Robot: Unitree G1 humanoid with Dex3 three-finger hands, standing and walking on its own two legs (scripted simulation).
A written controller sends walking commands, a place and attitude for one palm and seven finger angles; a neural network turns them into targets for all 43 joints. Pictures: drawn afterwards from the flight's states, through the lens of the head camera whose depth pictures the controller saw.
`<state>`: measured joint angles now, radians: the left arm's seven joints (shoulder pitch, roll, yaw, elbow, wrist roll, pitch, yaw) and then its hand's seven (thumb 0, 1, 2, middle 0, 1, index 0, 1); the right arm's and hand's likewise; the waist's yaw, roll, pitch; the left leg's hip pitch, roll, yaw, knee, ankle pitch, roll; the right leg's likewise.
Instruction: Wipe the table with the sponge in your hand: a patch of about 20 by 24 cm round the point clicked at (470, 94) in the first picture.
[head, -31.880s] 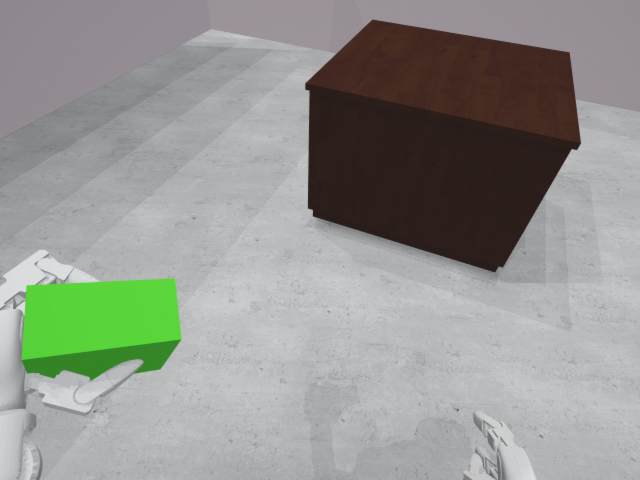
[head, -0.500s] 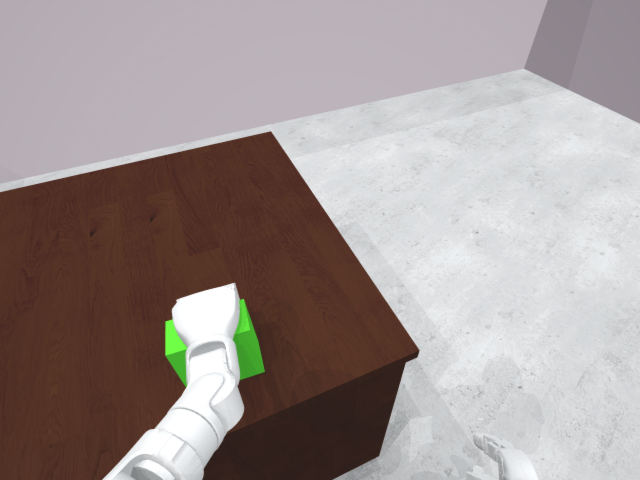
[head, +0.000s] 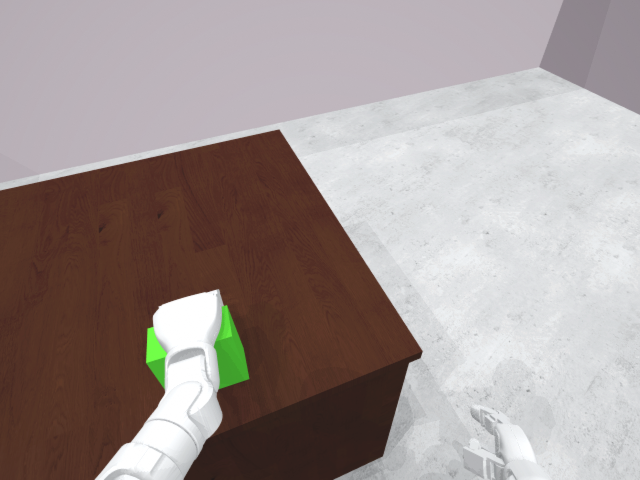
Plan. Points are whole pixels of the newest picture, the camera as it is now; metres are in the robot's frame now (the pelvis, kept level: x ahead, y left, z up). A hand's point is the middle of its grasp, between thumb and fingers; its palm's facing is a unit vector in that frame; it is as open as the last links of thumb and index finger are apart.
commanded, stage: wipe forward along the middle lane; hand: left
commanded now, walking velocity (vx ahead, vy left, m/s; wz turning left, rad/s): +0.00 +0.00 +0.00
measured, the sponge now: (204, 361) +0.30 +0.22 -0.06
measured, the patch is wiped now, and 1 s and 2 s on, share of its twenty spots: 1.00 1.00 1.00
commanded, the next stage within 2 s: slide back across to the first lane in 1.50 s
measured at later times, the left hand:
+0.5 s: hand (196, 320) +0.34 +0.23 -0.02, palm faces -0.11 -0.01 -0.99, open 9.7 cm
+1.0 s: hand (193, 294) +0.39 +0.25 -0.02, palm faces -0.12 +0.02 -0.99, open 9.7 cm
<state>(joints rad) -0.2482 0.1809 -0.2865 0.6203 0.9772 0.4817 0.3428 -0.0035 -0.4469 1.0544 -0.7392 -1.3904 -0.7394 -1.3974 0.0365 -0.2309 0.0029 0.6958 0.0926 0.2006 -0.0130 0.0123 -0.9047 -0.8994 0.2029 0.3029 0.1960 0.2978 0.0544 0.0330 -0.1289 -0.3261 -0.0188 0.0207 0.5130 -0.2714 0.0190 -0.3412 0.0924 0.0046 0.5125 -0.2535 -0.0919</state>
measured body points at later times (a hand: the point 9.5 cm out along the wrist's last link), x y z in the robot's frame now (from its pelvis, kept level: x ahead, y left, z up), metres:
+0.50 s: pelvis -0.03 -0.01 -0.02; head +0.00 -0.03 +0.43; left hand +0.34 +0.23 +0.03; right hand +0.10 -0.26 -0.15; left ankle -0.01 +0.11 -0.73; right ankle +0.00 -0.06 -0.73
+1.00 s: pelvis -0.04 -0.02 -0.03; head +0.02 -0.03 +0.41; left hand +0.39 +0.25 +0.04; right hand +0.04 -0.28 -0.17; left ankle -0.01 +0.11 -0.73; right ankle +0.00 -0.06 -0.73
